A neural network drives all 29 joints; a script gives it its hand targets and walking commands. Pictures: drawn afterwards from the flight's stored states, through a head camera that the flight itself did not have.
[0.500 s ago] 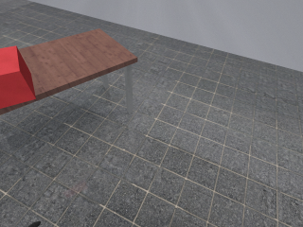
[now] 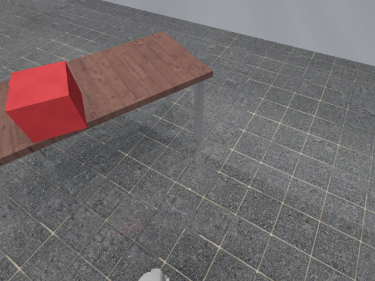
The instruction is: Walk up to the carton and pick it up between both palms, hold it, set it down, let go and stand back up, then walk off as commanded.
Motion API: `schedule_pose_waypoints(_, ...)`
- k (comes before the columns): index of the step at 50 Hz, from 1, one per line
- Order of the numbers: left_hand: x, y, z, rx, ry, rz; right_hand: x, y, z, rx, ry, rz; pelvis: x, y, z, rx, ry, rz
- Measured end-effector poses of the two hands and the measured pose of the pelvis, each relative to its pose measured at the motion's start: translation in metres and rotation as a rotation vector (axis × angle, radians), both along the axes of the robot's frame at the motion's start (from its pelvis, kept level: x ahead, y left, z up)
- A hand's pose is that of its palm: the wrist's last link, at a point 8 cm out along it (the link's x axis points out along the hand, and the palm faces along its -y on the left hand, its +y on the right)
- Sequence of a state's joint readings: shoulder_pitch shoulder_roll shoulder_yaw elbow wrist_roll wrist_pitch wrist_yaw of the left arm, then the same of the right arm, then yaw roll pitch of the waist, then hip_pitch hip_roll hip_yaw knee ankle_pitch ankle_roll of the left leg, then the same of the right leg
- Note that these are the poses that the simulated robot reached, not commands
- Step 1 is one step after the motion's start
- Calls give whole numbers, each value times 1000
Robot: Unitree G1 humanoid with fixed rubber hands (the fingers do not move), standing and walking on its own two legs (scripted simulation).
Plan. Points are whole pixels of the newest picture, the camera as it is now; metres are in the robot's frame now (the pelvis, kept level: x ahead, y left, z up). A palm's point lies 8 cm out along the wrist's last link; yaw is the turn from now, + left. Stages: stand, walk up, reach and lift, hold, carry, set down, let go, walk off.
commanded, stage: walk up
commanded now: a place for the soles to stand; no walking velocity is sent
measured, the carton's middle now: (49, 100) +0.78 +0.58 -0.12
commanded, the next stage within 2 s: none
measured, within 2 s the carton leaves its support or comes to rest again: neither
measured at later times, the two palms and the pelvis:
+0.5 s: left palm out of the picture +0.12 +0.43 -0.07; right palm (286, 254) +0.21 -0.21 -0.12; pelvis +0.10 +0.08 +0.00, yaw +7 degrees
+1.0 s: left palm out of the picture +0.18 +0.56 -0.08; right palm (229, 216) +0.30 -0.09 -0.11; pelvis +0.17 +0.20 +0.00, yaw +12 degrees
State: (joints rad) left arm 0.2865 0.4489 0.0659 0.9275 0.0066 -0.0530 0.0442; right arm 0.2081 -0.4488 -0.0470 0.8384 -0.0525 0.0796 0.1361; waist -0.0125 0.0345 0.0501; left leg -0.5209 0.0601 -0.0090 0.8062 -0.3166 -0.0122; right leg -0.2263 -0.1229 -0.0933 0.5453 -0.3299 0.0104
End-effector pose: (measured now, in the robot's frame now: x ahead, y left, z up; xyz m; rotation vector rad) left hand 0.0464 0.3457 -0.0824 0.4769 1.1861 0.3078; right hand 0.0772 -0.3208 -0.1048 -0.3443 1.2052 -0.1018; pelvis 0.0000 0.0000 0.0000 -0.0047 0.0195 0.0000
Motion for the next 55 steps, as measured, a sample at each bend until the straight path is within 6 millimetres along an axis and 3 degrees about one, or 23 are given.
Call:
schedule_pose_waypoints(6,46,39,-28,-50,-60,7,34,44,-2,-45,-26,20,29,43,-15,-16,-31,33)
schedule_pose_waypoints(12,77,59,-7,-57,-92,11,62,78,10,-21,-13,37,50,64,4,-8,-11,57)
schedule_pose_waypoints(20,86,75,3,0,-64,46,102,93,-6,18,-6,72,80,73,0,37,4,86)
schedule_pose_waypoints(25,73,84,10,31,-41,90,130,107,-14,48,-8,92,98,80,-1,38,-7,115)
schedule_pose_waypoints(30,69,106,21,57,-8,118,153,122,-16,51,-5,124,114,100,1,40,-4,135)
schedule_pose_waypoints(35,80,135,12,43,-26,130,175,151,-14,34,-8,146,129,130,-3,14,-11,155)
schedule_pose_waypoints(41,111,182,-18,7,-79,147,192,194,-17,-16,-20,164,144,176,-20,-2,-39,187)
schedule_pose_waypoints(48,132,206,3,3,-90,157,212,228,-2,-3,-7,182,160,200,0,6,-16,211)
schedule_pose_waypoints(55,126,216,5,38,-61,185,238,242,-18,20,1,208,179,209,-7,26,-8,233)
